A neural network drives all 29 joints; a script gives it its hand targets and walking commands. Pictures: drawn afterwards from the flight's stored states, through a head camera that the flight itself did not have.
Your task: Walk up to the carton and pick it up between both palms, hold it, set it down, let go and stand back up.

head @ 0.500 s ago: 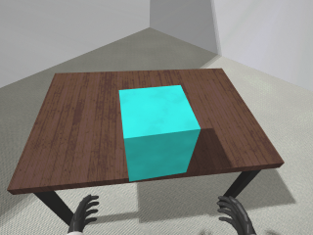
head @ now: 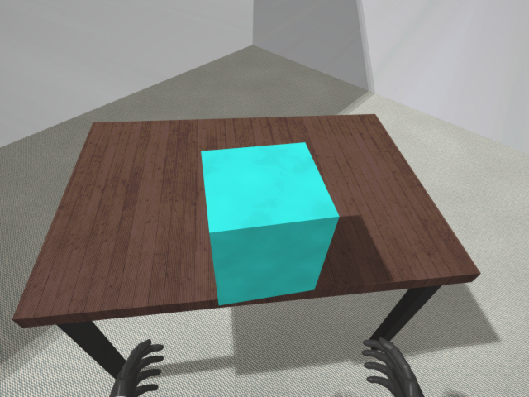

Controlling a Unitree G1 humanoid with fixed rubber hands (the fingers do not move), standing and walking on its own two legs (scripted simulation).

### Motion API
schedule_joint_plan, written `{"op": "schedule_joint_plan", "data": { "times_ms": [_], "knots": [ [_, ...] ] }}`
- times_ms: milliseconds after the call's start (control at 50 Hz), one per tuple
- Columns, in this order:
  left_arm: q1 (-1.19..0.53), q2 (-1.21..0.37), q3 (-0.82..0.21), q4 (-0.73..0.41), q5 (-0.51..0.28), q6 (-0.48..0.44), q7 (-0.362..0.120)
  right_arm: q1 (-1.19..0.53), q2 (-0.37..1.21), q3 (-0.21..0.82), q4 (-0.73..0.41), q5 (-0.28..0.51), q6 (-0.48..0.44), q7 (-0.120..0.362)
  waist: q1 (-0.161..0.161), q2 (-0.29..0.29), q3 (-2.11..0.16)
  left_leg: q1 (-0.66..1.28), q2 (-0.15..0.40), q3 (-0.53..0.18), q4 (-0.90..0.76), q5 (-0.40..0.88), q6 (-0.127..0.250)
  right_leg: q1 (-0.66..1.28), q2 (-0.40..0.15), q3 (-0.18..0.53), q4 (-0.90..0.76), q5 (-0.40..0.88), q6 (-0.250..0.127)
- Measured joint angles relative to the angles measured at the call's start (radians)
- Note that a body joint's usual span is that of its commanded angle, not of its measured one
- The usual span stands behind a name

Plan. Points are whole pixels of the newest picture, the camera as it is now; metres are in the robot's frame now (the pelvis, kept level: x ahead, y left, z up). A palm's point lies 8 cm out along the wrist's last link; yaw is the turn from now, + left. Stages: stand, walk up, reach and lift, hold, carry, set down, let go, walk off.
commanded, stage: set down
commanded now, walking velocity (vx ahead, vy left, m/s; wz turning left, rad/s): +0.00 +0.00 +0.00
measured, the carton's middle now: (261, 224) +0.45 +0.02 -0.04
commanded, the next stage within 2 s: let go in 0.20 s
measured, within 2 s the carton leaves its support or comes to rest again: neither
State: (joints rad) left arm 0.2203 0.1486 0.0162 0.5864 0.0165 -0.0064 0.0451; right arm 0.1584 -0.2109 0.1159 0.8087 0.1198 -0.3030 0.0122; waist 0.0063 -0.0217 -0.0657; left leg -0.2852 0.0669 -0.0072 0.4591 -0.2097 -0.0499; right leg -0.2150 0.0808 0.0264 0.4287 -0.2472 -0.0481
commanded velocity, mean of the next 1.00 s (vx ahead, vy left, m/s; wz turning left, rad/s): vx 0.00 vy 0.00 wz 0.00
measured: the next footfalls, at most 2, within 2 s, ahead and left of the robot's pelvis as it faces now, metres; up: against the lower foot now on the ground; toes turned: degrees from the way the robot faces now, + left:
none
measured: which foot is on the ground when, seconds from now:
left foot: down 0.00-1.00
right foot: down 0.00-1.00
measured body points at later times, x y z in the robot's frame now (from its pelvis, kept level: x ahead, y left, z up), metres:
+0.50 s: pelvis +0.00 +0.00 +0.00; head +0.00 +0.01 +0.45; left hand +0.16 +0.23 -0.10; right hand +0.17 -0.21 -0.09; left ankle +0.02 +0.15 -0.74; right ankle -0.02 -0.09 -0.74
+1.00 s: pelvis +0.01 +0.00 +0.00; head +0.01 +0.02 +0.45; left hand +0.16 +0.27 -0.09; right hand +0.15 -0.24 -0.11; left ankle +0.02 +0.15 -0.74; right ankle -0.02 -0.09 -0.74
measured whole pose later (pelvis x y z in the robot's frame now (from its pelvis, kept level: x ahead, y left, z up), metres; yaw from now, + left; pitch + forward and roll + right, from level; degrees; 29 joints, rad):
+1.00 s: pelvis +0.01 +0.00 +0.00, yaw +0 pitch +2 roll -1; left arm 0.22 0.27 0.05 0.59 0.02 0.02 0.00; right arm 0.18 -0.26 0.06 0.81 -0.03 -0.05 0.00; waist 0.01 -0.02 -0.04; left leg -0.28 0.07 -0.01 0.48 -0.23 -0.05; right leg -0.20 0.08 0.03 0.43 -0.26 -0.05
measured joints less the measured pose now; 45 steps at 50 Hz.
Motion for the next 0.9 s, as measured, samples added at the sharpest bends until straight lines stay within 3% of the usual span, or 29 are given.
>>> {"op": "schedule_joint_plan", "data": {
  "times_ms": [400,780,900],
  "knots": [
    [0.000,0.029,0.008,-0.023,0.000,0.098,-0.031,0.000,0.019,-0.047,0.000,-0.073,0.056,-0.017,0.000,0.000,0.016,0.009,-0.001,0.000,0.000,-0.002,0.000,0.009,-0.001,0.000,0.000,-0.002,0.000],
    [0.000,0.030,0.007,-0.024,0.000,0.117,-0.042,0.000,0.038,-0.054,0.000,-0.106,0.066,-0.017,0.000,0.000,0.026,0.009,-0.001,0.000,0.000,-0.013,0.000,0.009,-0.001,0.000,0.000,-0.014,-0.002],
    [0.000,0.073,0.013,-0.018,0.000,0.052,-0.042,0.004,-0.004,-0.054,0.001,-0.147,0.201,-0.017,0.000,0.000,0.026,0.009,-0.001,0.000,0.006,-0.017,0.000,0.012,-0.001,0.000,0.000,-0.015,-0.001]
  ]
}}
